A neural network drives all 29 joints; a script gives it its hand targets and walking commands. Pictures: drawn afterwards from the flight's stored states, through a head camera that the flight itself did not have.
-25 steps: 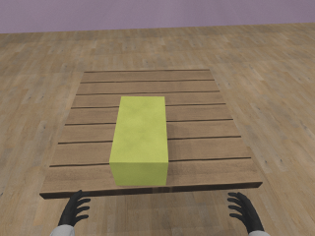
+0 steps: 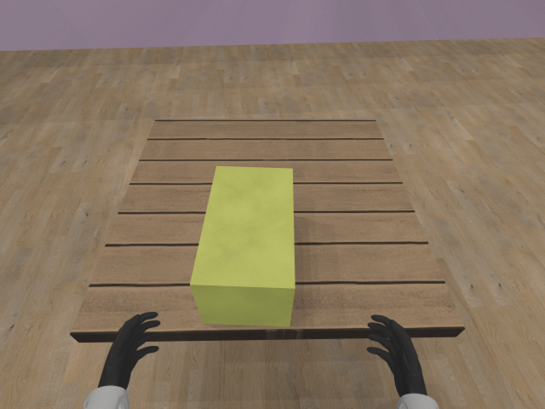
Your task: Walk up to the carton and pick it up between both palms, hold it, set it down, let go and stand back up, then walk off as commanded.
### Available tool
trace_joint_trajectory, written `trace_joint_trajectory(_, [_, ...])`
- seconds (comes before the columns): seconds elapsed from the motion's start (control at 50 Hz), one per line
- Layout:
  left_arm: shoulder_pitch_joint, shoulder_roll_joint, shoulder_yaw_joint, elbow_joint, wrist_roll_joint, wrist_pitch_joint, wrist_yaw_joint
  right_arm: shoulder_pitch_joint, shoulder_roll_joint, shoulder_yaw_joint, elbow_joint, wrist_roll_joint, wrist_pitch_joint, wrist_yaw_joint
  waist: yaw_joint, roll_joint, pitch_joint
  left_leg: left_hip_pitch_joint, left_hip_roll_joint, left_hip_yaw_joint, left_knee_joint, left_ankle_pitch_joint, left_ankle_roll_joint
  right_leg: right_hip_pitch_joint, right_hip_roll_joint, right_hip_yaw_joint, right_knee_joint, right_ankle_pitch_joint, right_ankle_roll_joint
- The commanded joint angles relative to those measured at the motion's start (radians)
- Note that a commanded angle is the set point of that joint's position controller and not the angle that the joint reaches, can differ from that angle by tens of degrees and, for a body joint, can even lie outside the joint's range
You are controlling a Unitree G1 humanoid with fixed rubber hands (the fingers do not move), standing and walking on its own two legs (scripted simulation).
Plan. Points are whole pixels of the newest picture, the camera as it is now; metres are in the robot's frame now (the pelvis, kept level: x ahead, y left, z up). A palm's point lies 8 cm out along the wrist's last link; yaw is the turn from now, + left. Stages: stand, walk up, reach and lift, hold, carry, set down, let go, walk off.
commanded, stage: reach and lift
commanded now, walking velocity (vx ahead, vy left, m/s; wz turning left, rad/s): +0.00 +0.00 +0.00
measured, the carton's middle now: (250, 241) +0.47 +0.06 -0.11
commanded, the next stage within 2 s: none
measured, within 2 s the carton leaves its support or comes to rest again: neither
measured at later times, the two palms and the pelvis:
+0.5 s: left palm (133, 333) +0.23 +0.23 -0.03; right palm (397, 330) +0.24 -0.18 -0.02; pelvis +0.00 +0.02 +0.00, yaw -1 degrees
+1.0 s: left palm (149, 262) +0.33 +0.22 +0.02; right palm (386, 269) +0.32 -0.17 +0.02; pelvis -0.01 +0.01 -0.01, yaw +0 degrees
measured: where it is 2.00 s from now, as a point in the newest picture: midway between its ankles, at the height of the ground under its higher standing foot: outside the picture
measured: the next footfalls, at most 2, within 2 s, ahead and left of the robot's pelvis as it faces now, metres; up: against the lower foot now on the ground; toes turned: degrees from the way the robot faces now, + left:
none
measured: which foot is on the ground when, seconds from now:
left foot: down 0.00-1.00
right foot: down 0.00-1.00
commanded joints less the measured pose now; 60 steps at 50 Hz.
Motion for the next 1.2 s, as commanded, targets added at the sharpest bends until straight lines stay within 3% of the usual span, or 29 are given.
trace_joint_trajectory(0.0, [-0.097, 0.100, 0.012, -0.137, 0.001, -0.116, 0.001, -0.085, -0.053, -0.020, -0.084, 0.017, -0.092, -0.010, -0.010, 0.021, -0.052, -0.200, -0.025, 0.105, -0.060, 0.250, -0.036, 0.160, -0.002, -0.018, -0.051, 0.069, -0.034])
trace_joint_trajectory(0.04, [-0.011, 0.074, 0.005, -0.147, 0.007, -0.145, 0.001, -0.042, -0.024, 0.003, -0.062, 0.027, -0.127, -0.015, -0.017, 0.046, -0.108, -0.166, -0.018, 0.101, -0.027, 0.418, -0.050, 0.199, 0.016, -0.018, -0.026, 0.208, -0.033])
trace_joint_trajectory(0.1, [0.012, 0.057, 0.014, -0.125, 0.045, -0.155, -0.013, -0.052, -0.034, 0.010, -0.008, 0.013, -0.145, -0.023, -0.027, 0.056, -0.063, -0.152, -0.023, 0.093, -0.030, 0.438, -0.056, 0.188, 0.017, -0.027, -0.037, 0.215, -0.031])
trace_joint_trajectory(0.14, [-0.040, 0.057, 0.011, -0.113, 0.052, -0.171, 0.003, -0.107, -0.051, -0.002, 0.004, 0.030, -0.153, -0.010, -0.015, 0.089, -0.076, -0.186, -0.023, 0.083, -0.045, 0.371, -0.061, 0.180, 0.014, -0.016, -0.046, 0.123, -0.044])
trace_joint_trajectory(0.16, [-0.048, 0.057, -0.005, -0.118, 0.029, -0.166, 0.004, -0.122, -0.061, -0.014, 0.010, 0.036, -0.153, -0.013, -0.033, 0.077, -0.073, -0.199, -0.017, 0.081, -0.053, 0.375, -0.062, 0.190, 0.017, -0.025, -0.038, 0.144, -0.040])
trace_joint_trajectory(0.2, [-0.092, 0.068, 0.013, -0.137, 0.025, -0.164, 0.014, -0.178, -0.071, -0.005, 0.010, 0.034, -0.151, -0.014, -0.015, 0.074, -0.061, -0.234, -0.017, 0.074, -0.054, 0.349, -0.056, 0.197, 0.013, -0.010, -0.043, 0.114, -0.047])
trace_joint_trajectory(0.3, [-0.206, 0.039, -0.046, -0.114, -0.017, -0.134, 0.053, -0.304, -0.133, -0.069, 0.010, 0.020, -0.107, 0.007, -0.044, 0.053, -0.052, -0.289, 0.002, 0.061, -0.091, 0.236, -0.051, 0.174, 0.033, -0.019, -0.030, 0.052, -0.059])
trace_joint_trajectory(0.34, [-0.211, 0.051, -0.027, -0.077, -0.009, -0.133, 0.067, -0.302, -0.083, -0.045, 0.037, 0.032, -0.095, 0.013, -0.021, 0.047, -0.093, -0.306, -0.002, 0.074, -0.078, 0.219, -0.037, 0.180, 0.023, -0.007, -0.019, 0.052, -0.050])
trace_joint_trajectory(0.36, [-0.211, 0.011, -0.038, -0.007, -0.024, -0.127, 0.062, -0.343, -0.080, -0.033, 0.030, 0.026, -0.084, 0.016, -0.021, 0.004, -0.092, -0.286, -0.005, 0.080, -0.071, 0.250, -0.033, 0.148, 0.024, -0.013, -0.025, 0.068, -0.050])
trace_joint_trajectory(0.42, [-0.284, 0.025, -0.030, -0.007, -0.025, -0.119, 0.065, -0.417, -0.085, -0.033, 0.070, 0.036, -0.057, 0.016, -0.022, 0.018, -0.152, -0.293, -0.003, 0.086, -0.060, 0.269, -0.029, 0.185, 0.024, -0.006, -0.010, 0.099, -0.041])
trace_joint_trajectory(0.48, [-0.233, 0.001, -0.027, -0.076, 0.001, -0.117, 0.067, -0.360, -0.079, -0.006, 0.090, 0.063, -0.064, 0.007, -0.026, 0.096, -0.265, -0.238, -0.008, 0.083, -0.017, 0.476, -0.052, 0.255, 0.036, -0.005, 0.023, 0.276, -0.041])
trace_joint_trajectory(0.5, [-0.308, 0.030, 0.009, -0.068, 0.012, -0.122, 0.067, -0.440, -0.083, -0.014, 0.074, 0.056, -0.066, 0.009, -0.009, 0.078, -0.288, -0.233, -0.016, 0.084, -0.008, 0.466, -0.051, 0.204, 0.029, -0.005, 0.020, 0.244, -0.045])
trace_joint_trajectory(0.52, [-0.360, 0.037, -0.008, -0.067, 0.005, -0.122, 0.079, -0.482, -0.116, -0.038, 0.099, 0.071, -0.063, 0.012, -0.029, 0.114, -0.309, -0.220, -0.018, 0.087, -0.003, 0.470, -0.060, 0.178, 0.032, -0.007, 0.019, 0.248, -0.049])
trace_joint_trajectory(0.54, [-0.376, 0.051, 0.013, -0.031, -0.013, -0.104, 0.065, -0.498, -0.088, -0.017, 0.101, 0.069, -0.047, 0.006, -0.016, 0.064, -0.270, -0.246, -0.020, 0.086, 0.000, 0.452, -0.054, 0.193, 0.030, -0.005, 0.017, 0.229, -0.045])
trace_joint_trajectory(0.58, [-0.351, 0.052, 0.028, -0.055, 0.002, -0.091, 0.064, -0.475, -0.087, 0.000, 0.074, 0.077, -0.046, 0.001, -0.013, 0.068, -0.304, -0.255, -0.022, 0.088, 0.025, 0.511, -0.054, 0.236, 0.024, 0.007, 0.039, 0.318, -0.041])
trace_joint_trajectory(0.66, [-0.530, 0.060, 0.020, 0.092, -0.012, -0.051, 0.053, -0.637, -0.120, -0.054, 0.153, 0.049, -0.011, -0.022, -0.048, 0.044, -0.257, -0.318, -0.024, 0.090, 0.008, 0.324, -0.039, 0.172, 0.020, -0.015, 0.018, 0.186, -0.040])
trace_joint_trajectory(0.76, [-0.675, 0.049, 0.000, 0.091, -0.057, -0.021, 0.046, -0.745, -0.109, -0.045, 0.140, 0.072, 0.041, -0.040, -0.065, 0.036, -0.318, -0.323, -0.014, 0.090, 0.011, 0.337, -0.028, 0.172, 0.028, -0.027, 0.035, 0.209, -0.030])
trace_joint_trajectory(0.78, [-0.754, 0.072, 0.005, 0.185, -0.062, -0.013, 0.045, -0.822, -0.118, -0.049, 0.191, 0.060, 0.066, -0.039, -0.064, 0.020, -0.280, -0.358, -0.012, 0.089, 0.014, 0.288, -0.032, 0.134, 0.034, -0.025, 0.033, 0.152, -0.032])
trace_joint_trajectory(0.8, [-0.706, 0.059, 0.013, 0.146, -0.053, -0.012, 0.051, -0.767, -0.096, -0.038, 0.178, 0.073, 0.068, -0.042, -0.051, 0.047, -0.307, -0.336, -0.011, 0.088, 0.025, 0.342, -0.037, 0.163, 0.029, -0.019, 0.050, 0.203, -0.034])
trace_joint_trajectory(0.84, [-0.807, 0.054, -0.009, 0.250, -0.056, 0.002, 0.046, -0.880, -0.115, -0.055, 0.236, 0.067, 0.093, -0.043, -0.077, 0.030, -0.338, -0.363, -0.011, 0.075, 0.021, 0.294, -0.031, 0.133, 0.032, -0.027, 0.039, 0.161, -0.040])
trace_joint_trajectory(0.9, [-0.851, 0.075, -0.010, 0.356, -0.057, 0.022, 0.042, -0.932, -0.120, -0.014, 0.297, 0.098, 0.140, -0.033, -0.065, 0.044, -0.303, -0.401, -0.013, 0.082, 0.022, 0.244, -0.017, 0.130, 0.024, -0.029, 0.060, 0.142, -0.035])
trace_joint_trajectory(0.92, [-0.858, 0.082, 0.009, 0.342, -0.054, 0.022, 0.042, -0.915, -0.102, 0.017, 0.270, 0.111, 0.138, -0.034, -0.037, 0.035, -0.360, -0.417, -0.012, 0.088, 0.048, 0.306, -0.020, 0.154, 0.029, -0.024, 0.076, 0.179, -0.032])
trace_joint_trajectory(0.94, [-0.915, 0.100, 0.001, 0.388, -0.066, 0.017, 0.042, -0.954, -0.138, -0.023, 0.302, 0.100, 0.147, -0.040, -0.065, 0.028, -0.358, -0.414, -0.011, 0.076, 0.030, 0.236, -0.022, 0.119, 0.028, -0.026, 0.069, 0.121, -0.035])
trace_joint_trajectory(1.0, [-1.041, 0.123, 0.006, 0.395, -0.089, -0.012, 0.056, -1.080, -0.149, -0.028, 0.283, 0.109, 0.136, -0.037, -0.063, 0.039, -0.464, -0.428, -0.027, 0.087, 0.071, 0.280, -0.030, 0.072, 0.025, -0.027, 0.097, 0.164, -0.028])
trace_joint_trajectory(1.04, [-1.162, 0.157, -0.020, 0.516, -0.122, -0.032, 0.054, -1.165, -0.127, -0.018, 0.358, 0.116, 0.166, -0.033, -0.053, 0.045, -0.435, -0.523, -0.022, 0.093, 0.077, 0.152, -0.020, 0.012, 0.010, -0.015, 0.116, 0.024, -0.033])
trace_joint_trajectory(1.06, [-1.218, 0.168, -0.028, 0.542, -0.134, -0.037, 0.058, -1.237, -0.146, -0.018, 0.300, 0.110, 0.168, -0.030, -0.053, -0.002, -0.434, -0.548, -0.025, 0.097, 0.077, 0.094, -0.008, -0.004, 0.005, -0.023, 0.129, 0.002, -0.026])
trace_joint_trajectory(1.08, [-1.178, 0.167, -0.038, 0.537, -0.142, -0.038, 0.058, -1.196, -0.150, -0.016, 0.343, 0.126, 0.177, -0.035, -0.061, 0.033, -0.463, -0.541, -0.019, 0.090, 0.084, 0.152, -0.014, 0.030, 0.005, -0.020, 0.136, 0.064, -0.030])
trace_joint_trajectory(1.14, [-1.243, 0.181, -0.046, 0.623, -0.166, -0.069, 0.050, -1.247, -0.144, -0.004, 0.387, 0.156, 0.169, -0.026, -0.056, 0.037, -0.587, -0.541, -0.030, 0.097, 0.137, 0.195, -0.022, -0.009, 0.000, -0.017, 0.159, 0.088, -0.036])
trace_joint_trajectory(1.18, [-1.333, 0.200, -0.066, 0.678, -0.193, -0.074, 0.043, -1.296, -0.163, -0.041, 0.456, 0.127, 0.192, -0.035, -0.083, 0.038, -0.598, -0.582, -0.030, 0.091, 0.122, 0.090, -0.010, -0.073, -0.006, -0.022, 0.175, -0.004, -0.035])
